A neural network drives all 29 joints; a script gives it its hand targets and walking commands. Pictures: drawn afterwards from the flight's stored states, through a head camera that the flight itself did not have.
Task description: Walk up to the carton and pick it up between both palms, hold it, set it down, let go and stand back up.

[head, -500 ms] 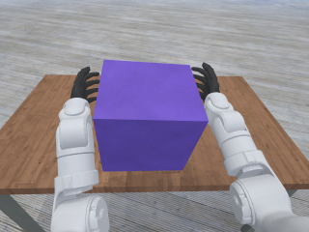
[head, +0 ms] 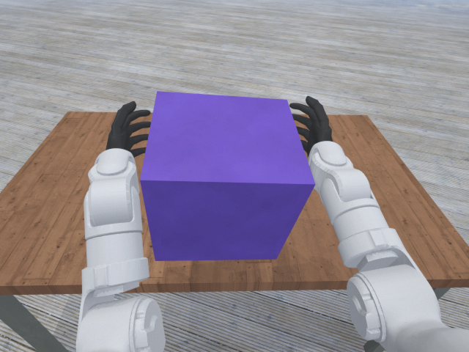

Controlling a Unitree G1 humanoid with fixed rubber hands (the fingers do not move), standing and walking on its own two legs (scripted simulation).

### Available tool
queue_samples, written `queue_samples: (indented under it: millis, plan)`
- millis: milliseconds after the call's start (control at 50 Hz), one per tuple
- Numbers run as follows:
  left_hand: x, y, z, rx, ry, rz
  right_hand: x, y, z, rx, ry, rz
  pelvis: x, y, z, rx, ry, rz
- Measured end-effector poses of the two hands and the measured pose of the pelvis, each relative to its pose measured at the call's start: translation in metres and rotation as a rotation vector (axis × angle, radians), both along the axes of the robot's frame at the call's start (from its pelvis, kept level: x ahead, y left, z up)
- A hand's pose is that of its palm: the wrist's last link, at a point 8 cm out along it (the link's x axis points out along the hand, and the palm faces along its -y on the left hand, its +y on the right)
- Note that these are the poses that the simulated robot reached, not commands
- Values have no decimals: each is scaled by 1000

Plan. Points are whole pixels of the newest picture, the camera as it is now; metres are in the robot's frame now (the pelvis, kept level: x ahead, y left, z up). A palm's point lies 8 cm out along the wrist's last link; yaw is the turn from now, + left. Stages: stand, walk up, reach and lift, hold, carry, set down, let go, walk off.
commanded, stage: hold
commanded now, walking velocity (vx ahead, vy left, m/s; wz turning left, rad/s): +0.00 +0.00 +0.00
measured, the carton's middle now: (220, 180) +0.37 +0.01 +0.13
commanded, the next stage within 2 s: none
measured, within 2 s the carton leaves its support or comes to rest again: neither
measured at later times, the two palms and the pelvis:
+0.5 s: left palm (119, 152) +0.35 +0.16 +0.22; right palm (320, 143) +0.36 -0.15 +0.21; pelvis +0.00 +0.00 +0.00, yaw +0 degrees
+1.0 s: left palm (119, 153) +0.35 +0.17 +0.21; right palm (316, 141) +0.37 -0.15 +0.21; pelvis +0.00 +0.00 +0.00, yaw +0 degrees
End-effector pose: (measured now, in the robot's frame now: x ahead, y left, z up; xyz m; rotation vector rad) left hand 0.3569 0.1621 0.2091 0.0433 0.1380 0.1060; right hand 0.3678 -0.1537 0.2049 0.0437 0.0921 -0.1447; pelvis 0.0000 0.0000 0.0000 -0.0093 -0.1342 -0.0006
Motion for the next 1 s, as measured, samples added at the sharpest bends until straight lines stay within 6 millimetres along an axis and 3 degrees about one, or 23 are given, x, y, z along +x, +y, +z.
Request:
queue_samples:
  millis: [500,1000]
  plan:
    - [-7,0,6,1,-21,2,-7,0,5,0,-20,0,-4,-1,0,-1,-8,2]
    - [-3,3,1,-1,-11,8,0,4,5,-7,-10,9,-3,0,0,-1,4,2]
